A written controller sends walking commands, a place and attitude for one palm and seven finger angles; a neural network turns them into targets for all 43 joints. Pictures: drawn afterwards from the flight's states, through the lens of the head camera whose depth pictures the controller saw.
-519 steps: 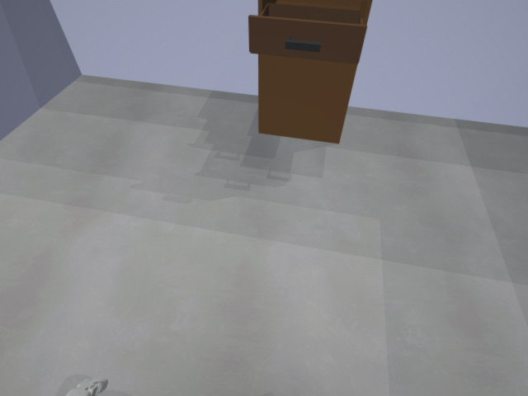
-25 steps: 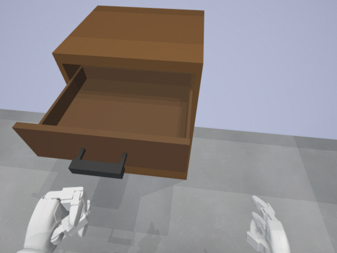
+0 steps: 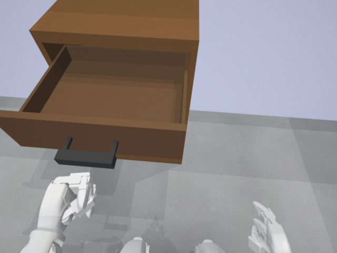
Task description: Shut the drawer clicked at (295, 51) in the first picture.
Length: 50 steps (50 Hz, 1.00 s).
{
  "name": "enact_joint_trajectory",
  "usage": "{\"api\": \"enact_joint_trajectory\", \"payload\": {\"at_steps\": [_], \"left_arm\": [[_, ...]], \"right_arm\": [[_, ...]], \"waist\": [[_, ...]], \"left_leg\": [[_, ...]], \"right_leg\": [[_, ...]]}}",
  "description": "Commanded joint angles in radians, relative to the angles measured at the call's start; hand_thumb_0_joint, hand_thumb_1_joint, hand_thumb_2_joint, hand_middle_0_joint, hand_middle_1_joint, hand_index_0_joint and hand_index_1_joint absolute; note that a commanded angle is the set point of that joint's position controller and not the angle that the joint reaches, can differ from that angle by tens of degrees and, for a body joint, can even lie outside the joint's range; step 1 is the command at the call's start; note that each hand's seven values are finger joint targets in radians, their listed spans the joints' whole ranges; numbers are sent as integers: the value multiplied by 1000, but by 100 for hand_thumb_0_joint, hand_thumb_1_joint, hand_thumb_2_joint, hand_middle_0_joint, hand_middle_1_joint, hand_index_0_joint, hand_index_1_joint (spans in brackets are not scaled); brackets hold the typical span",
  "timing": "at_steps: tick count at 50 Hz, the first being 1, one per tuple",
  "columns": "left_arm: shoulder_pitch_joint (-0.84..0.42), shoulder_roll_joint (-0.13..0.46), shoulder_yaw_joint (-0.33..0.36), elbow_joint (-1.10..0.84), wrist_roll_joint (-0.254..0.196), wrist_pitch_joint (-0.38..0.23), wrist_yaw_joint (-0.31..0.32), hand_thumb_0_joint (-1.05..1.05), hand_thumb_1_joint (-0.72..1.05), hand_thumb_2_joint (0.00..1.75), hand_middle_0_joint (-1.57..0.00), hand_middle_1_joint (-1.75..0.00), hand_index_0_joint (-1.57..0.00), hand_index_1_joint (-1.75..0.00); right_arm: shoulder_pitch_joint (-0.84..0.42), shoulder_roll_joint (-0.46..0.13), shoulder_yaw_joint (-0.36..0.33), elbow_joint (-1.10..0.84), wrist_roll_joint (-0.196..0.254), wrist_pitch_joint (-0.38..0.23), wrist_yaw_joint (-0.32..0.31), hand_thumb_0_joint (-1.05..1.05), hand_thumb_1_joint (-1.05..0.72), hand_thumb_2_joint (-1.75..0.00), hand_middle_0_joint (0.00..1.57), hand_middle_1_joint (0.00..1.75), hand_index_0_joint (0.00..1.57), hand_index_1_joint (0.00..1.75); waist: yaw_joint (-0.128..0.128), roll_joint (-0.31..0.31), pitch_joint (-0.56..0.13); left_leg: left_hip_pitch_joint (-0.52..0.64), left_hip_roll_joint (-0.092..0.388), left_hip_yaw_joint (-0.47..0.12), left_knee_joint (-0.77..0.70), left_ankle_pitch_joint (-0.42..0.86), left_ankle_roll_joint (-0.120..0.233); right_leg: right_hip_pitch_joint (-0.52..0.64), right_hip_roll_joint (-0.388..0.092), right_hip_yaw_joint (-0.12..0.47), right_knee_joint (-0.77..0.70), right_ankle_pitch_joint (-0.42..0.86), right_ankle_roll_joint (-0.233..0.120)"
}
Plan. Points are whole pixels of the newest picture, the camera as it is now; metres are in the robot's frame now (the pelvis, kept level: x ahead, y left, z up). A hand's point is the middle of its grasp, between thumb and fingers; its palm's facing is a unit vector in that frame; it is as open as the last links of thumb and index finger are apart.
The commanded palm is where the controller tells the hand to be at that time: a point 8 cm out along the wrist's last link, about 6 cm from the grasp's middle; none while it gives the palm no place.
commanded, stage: bring the fist close to the handle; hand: left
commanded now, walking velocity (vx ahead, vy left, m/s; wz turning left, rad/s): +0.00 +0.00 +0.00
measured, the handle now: (89, 150) +0.35 +0.22 +0.02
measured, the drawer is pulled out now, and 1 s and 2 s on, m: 0.30 0.30 0.17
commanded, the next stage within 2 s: push the drawer shut in 0.76 s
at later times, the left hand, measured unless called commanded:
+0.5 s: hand (104, 187) +0.26 +0.16 +0.02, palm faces -0.07 -1.00 -0.05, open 3.3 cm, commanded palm +0.24 +0.22 +0.02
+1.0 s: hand (101, 186) +0.26 +0.17 +0.02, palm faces -0.07 -1.00 -0.05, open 3.3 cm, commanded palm +0.26 +0.22 +0.02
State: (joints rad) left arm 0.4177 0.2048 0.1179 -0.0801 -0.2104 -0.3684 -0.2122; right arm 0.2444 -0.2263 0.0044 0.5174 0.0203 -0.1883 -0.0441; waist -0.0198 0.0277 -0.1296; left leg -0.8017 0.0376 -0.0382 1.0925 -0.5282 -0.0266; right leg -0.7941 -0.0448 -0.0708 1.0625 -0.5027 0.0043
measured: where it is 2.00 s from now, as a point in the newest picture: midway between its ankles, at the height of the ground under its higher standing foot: outside the picture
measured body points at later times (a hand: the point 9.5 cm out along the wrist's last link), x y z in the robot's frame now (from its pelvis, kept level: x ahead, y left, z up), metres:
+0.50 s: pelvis -0.01 +0.00 -0.03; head +0.07 +0.01 +0.41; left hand +0.26 +0.21 +0.02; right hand +0.16 -0.24 -0.11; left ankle +0.00 +0.13 -0.66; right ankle +0.01 -0.12 -0.66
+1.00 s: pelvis -0.01 +0.01 -0.03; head +0.08 +0.02 +0.42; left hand +0.26 +0.22 +0.02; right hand +0.17 -0.24 -0.11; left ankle +0.00 +0.13 -0.66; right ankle +0.01 -0.12 -0.66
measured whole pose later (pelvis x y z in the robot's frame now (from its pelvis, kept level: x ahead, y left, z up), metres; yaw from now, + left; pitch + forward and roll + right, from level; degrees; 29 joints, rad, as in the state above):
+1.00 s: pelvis -0.01 +0.01 -0.03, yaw +0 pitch +19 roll -2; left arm 0.19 0.22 0.11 0.07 -0.19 -0.39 -0.20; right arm 0.21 -0.24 0.01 0.50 0.01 -0.12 -0.04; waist -0.03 0.02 -0.16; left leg -0.99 0.03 -0.04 1.23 -0.56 -0.02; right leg -0.98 -0.05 -0.06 1.18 -0.53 0.01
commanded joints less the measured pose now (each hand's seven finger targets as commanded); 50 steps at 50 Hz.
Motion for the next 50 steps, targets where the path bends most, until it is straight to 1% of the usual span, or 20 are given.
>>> {"api": "enact_joint_trajectory", "payload": {"at_steps": [1, 3, 5, 7, 14, 17, 21, 22, 25, 28, 30, 36, 37, 39, 41, 43, 46, 48, 49, 50], "left_arm": [[-111, 102, 41, -191, -15, -88, -9, 0, 90, 90, -140, -160, -140, -160], [-96, 91, 39, -169, -21, -89, -14, 0, 90, 90, -140, -160, -140, -160], [-109, 106, 55, -138, -20, -85, -13, 0, 90, 90, -140, -160, -140, -160], [-134, 114, 67, -115, -14, -85, -8, 0, 90, 90, -140, -160, -140, -160], [-268, 101, 33, -74, -1, -94, 3, 0, 90, 90, -140, -160, -140, -160], [-285, 118, 63, -33, 1, -99, 7, 0, 90, 90, -140, -160, -140, -160], [-291, 123, 53, -88, -5, -93, 5, 0, 90, 90, -140, -160, -140, -160], [-269, 109, 44, -83, -8, -83, 8, 0, 90, 90, -140, -160, -140, -160], [-301, 110, 38, -77, -3, -66, 21, 0, 90, 90, -140, -160, -140, -160], [-265, 123, 61, -64, -3, -63, 30, 0, 90, 90, -140, -160, -140, -160], [-273, 110, 49, -60, -5, -62, 29, 0, 90, 90, -140, -160, -140, -160], [-318, 127, 53, -70, -8, -81, 16, 0, 90, 90, -140, -160, -140, -160], [-303, 124, 58, -66, -10, -83, 13, 0, 90, 90, -140, -160, -140, -160], [-251, 122, 58, -80, -18, -83, 5, 0, 90, 90, -140, -160, -140, -160], [-266, 119, 47, -75, -14, -80, 4, 0, 90, 90, -140, -160, -140, -160], [-257, 116, 47, -79, -12, -78, 8, 0, 90, 90, -140, -160, -140, -160], [-368, 117, 30, -70, 2, -79, 22, 0, 90, 90, -140, -160, -140, -160], [-358, 125, 51, -65, 2, -82, 25, 0, 90, 90, -140, -160, -140, -160], [-358, 107, 28, -59, 4, -78, 24, 0, 90, 90, -140, -160, -140, -160], [-378, 121, 43, -56, 1, -75, 24, 0, 90, 90, -140, -160, -140, -160]], "right_arm": [[-55, -133, -54, -147, 1, -65, -5, 0, -90, -90, 20, 30, 20, 30], [-51, -133, -57, -149, 2, -64, -3, 0, -90, -90, 20, 30, 20, 30], [-50, -136, -60, -146, 2, -58, -2, 0, -90, -90, 20, 30, 20, 30], [-51, -137, -60, -142, 0, -51, -3, 0, -90, -90, 20, 30, 20, 30], [-51, -145, -56, -143, -4, -34, 4, 0, -90, -90, 20, 30, 20, 30], [-48, -147, -58, -138, -7, -25, 4, 0, -90, -90, 20, 30, 20, 30], [-55, -147, -58, -156, -1, -16, 9, 0, -90, -90, 20, 30, 20, 30], [-49, -144, -56, -159, -1, -10, 11, 0, -90, -90, 20, 30, 20, 30], [-48, -146, -55, -159, 0, 3, 10, 0, -90, -90, 20, 30, 20, 30], [-46, -146, -56, -160, -1, 10, 9, 0, -90, -90, 20, 30, 20, 30], [-46, -146, -54, -162, 0, 14, 9, 0, -90, -90, 20, 30, 20, 30], [-47, -149, -53, -157, 0, 14, 3, 0, -90, -90, 20, 30, 20, 30], [-41, -148, -56, -155, 0, 14, 2, 0, -90, -90, 20, 30, 20, 30], [-43, -146, -58, -162, 1, 12, 4, 0, -90, -90, 20, 30, 20, 30], [-35, -148, -56, -158, 1, 14, 4, 0, -90, -90, 20, 30, 20, 30], [-40, -147, -58, -161, 1, 16, 6, 0, -90, -90, 20, 30, 20, 30], [-37, -153, -55, -148, -2, 17, 1, 0, -90, -90, 20, 30, 20, 30], [-34, -152, -58, -146, -5, 17, 2, 0, -90, -90, 20, 30, 20, 30], [-37, -150, -56, -150, -3, 18, 3, 0, -90, -90, 20, 30, 20, 30], [-35, -151, -56, -147, -3, 20, 4, 0, -90, -90, 20, 30, 20, 30]], "waist": [[-16, 3, -209], [-8, 2, -231], [-8, -20, -238], [-7, -11, -241], [-24, 5, -250], [-13, -14, -285], [0, 42, -340], [0, 30, -346], [-18, -5, -312], [-8, -13, -312], [-17, -29, -295], [-22, 3, -297], [-21, -13, -306], [-9, 3, -328], [-23, -4, -307], [-19, 12, -299], [-46, 2, -271], [-25, 15, -315], [-31, 18, -314], [-27, 20, -317]], "left_leg": [[78, -41, 20, -124, 269, 42], [72, -42, 22, -116, 276, 40], [50, -42, 22, -106, 267, 39], [36, -41, 24, -92, 272, 41], [-7, -40, 19, -59, 228, 40], [-28, -41, 19, -42, 225, 42], [12, -39, 18, -55, 261, 42], [18, -39, 18, -58, 269, 42], [-6, -39, 19, -56, 234, 42], [-17, -40, 20, -58, 230, 41], [-26, -40, 20, -57, 220, 42], [-23, -41, 18, -51, 215, 45], [-10, -39, 19, -50, 234, 45], [2, -41, 22, -53, 262, 43], [0, -38, 15, -52, 269, 44], [1, -38, 17, -53, 254, 41], [-12, -35, 6, -44, 231, 43], [5, -37, 8, -45, 252, 40], [11, -38, 11, -45, 259, 41], [10, -38, 10, -48, 261, 40]], "right_leg": [[111, 40, 9, -122, 223, -20], [107, 39, 9, -111, 233, -20], [100, 39, 9, -101, 225, -18], [87, 39, 13, -88, 233, -20], [16, 38, 14, -55, 181, -21], [16, 38, 20, -41, 176, -23], [31, 38, 15, -30, 201, -28], [41, 38, 12, -34, 213, -26], [30, 39, 13, -44, 190, -19], [41, 39, 14, -44, 188, -21], [35, 39, 13, -49, 180, -19], [25, 39, 16, -48, 167, -24], [29, 39, 14, -46, 191, -22], [51, 38, 15, -43, 223, -22], [33, 41, 7, -39, 224, -23], [20, 39, 7, -39, 209, -22], [-24, 42, 2, -33, 177, -22], [-3, 40, 4, -25, 196, -26], [0, 40, 6, -32, 207, -25], [5, 39, 5, -32, 209, -25]]}}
